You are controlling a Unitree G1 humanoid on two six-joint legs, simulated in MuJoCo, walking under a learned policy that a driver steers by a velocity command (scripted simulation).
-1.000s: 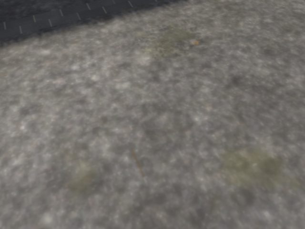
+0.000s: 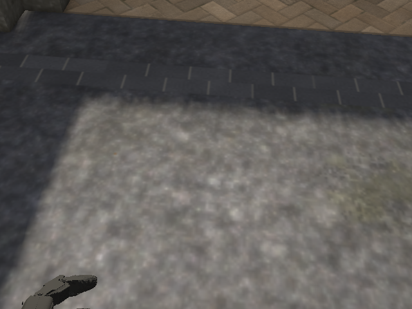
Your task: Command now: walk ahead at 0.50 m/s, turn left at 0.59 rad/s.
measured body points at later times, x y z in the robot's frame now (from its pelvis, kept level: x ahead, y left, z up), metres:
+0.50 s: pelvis +0.26 +0.02 +0.00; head +0.29 +0.03 +0.45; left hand +0.19 +0.30 -0.13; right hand +0.54 -0.15 -0.07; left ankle +0.37 +0.16 -0.72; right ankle +0.14 -0.13 -0.73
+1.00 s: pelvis +0.52 +0.05 +0.00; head +0.55 +0.05 +0.44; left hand +0.73 +0.28 -0.10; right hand +0.53 -0.23 -0.13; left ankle +0.37 +0.16 -0.73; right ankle +0.68 -0.07 -0.71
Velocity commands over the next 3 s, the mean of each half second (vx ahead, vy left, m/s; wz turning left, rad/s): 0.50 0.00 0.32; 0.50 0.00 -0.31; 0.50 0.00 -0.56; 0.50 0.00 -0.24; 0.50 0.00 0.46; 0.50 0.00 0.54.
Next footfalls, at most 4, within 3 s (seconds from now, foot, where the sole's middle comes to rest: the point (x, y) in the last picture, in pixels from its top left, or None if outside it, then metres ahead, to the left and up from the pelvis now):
0.02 right None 0.18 -0.13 -0.77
0.52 left None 0.41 0.17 -0.77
1.06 right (210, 238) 0.71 -0.07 -0.77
1.52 left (171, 167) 1.04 0.06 -0.77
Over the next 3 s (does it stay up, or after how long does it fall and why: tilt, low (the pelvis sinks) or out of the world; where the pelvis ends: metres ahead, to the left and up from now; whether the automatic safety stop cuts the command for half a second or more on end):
stays up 1.57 -0.21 0.00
